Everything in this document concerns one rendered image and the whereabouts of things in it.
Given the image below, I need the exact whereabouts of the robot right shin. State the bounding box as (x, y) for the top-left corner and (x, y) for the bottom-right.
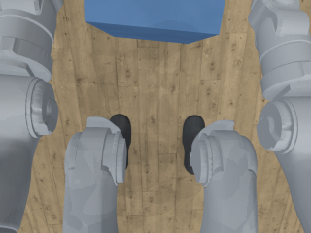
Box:
(190, 119), (258, 174)

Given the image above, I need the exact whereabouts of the left robot forearm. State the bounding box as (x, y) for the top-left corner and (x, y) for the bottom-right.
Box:
(0, 0), (64, 82)

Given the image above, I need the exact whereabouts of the right robot forearm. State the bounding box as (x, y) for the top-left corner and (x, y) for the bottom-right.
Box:
(248, 0), (311, 101)

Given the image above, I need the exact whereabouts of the robot left upper arm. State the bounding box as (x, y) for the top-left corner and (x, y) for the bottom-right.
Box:
(0, 74), (59, 233)

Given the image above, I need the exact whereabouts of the robot right upper arm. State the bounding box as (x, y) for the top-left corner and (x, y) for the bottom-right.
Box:
(256, 96), (311, 233)

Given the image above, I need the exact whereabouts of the left robot thigh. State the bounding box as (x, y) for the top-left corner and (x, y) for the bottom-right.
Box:
(62, 127), (127, 233)

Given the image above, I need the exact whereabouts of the carton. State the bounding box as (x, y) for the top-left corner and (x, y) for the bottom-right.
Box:
(84, 0), (225, 44)

